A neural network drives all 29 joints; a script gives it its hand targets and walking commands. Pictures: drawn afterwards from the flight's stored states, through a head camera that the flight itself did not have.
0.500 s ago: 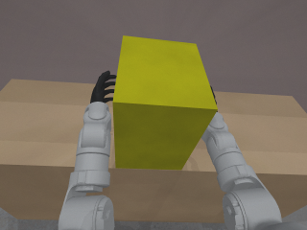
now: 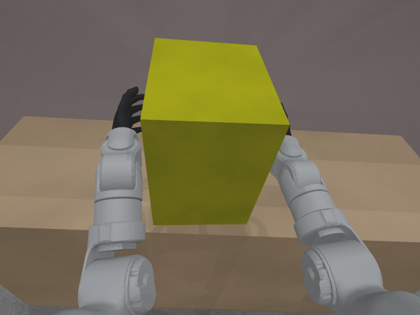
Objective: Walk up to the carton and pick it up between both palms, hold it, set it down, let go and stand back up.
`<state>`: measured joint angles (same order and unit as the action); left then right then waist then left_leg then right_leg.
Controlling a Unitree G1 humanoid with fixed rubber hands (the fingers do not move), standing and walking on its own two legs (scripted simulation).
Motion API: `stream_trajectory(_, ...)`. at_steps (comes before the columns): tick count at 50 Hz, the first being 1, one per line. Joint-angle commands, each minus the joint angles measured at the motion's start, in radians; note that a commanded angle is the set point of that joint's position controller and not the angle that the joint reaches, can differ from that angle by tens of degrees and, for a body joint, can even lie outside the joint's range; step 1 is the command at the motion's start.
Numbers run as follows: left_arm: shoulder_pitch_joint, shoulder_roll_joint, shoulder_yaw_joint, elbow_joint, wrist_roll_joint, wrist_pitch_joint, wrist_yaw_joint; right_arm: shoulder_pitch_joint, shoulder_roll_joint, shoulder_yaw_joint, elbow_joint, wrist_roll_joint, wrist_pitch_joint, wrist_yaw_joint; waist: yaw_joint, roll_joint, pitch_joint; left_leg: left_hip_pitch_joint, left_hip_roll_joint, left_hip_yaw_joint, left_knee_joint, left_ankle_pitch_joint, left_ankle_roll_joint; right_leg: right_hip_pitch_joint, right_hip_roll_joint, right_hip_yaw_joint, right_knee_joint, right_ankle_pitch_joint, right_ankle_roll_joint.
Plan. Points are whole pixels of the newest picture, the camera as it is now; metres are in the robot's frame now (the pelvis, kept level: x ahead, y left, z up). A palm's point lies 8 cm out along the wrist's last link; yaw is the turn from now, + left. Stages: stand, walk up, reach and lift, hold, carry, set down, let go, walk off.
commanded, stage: reach and lift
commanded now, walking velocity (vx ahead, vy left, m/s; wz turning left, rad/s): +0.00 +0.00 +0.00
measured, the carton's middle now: (203, 137) +0.39 -0.01 +0.16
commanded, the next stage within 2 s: hold in 0.88 s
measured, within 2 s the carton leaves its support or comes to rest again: neither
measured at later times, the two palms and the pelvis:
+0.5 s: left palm (126, 123) +0.38 +0.13 +0.20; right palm (281, 133) +0.37 -0.15 +0.18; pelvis +0.00 +0.01 +0.00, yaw +0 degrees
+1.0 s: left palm (121, 116) +0.38 +0.14 +0.22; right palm (281, 124) +0.37 -0.15 +0.20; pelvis +0.00 +0.00 +0.00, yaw +0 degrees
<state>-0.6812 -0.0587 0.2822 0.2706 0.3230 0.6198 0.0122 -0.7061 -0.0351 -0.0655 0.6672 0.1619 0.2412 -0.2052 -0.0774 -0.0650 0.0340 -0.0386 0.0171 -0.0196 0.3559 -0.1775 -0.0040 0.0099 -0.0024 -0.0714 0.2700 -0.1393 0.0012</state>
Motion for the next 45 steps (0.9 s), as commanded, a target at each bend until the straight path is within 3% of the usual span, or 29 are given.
stream_trajectory(1, -0.586, -0.611, -0.46, -0.055, -0.126, -0.025, -0.147, -0.842, 0.604, 0.339, -0.374, 0.06, -0.066, 0.088, -0.033, 0.076, -0.385, 0.08, -0.059, 0.032, -0.033, 0.198, -0.016, 0.087, 0.057, -0.013, -0.012, 0.179, 0.048)
stream_trajectory(6, -0.593, -0.623, -0.481, -0.073, -0.135, -0.019, -0.137, -0.851, 0.591, 0.341, -0.386, 0.069, -0.058, 0.091, -0.038, 0.095, -0.398, 0.108, -0.051, 0.022, -0.021, 0.234, -0.031, 0.067, 0.065, -0.021, -0.011, 0.165, 0.04)
stream_trajectory(17, -0.578, -0.616, -0.476, -0.099, -0.128, 0.007, -0.129, -0.872, 0.575, 0.367, -0.414, 0.095, -0.051, 0.093, -0.017, 0.088, -0.42, 0.138, -0.045, 0.021, -0.007, 0.299, -0.031, 0.076, 0.075, -0.021, -0.012, 0.18, 0.034)
stream_trajectory(45, -0.651, -0.597, -0.45, -0.09, -0.134, 0.04, -0.143, -0.937, 0.6, 0.37, -0.406, 0.127, -0.002, 0.074, -0.018, 0.08, -0.429, 0.109, -0.057, 0.027, -0.014, 0.262, -0.016, 0.103, 0.071, -0.008, -0.008, 0.194, 0.044)
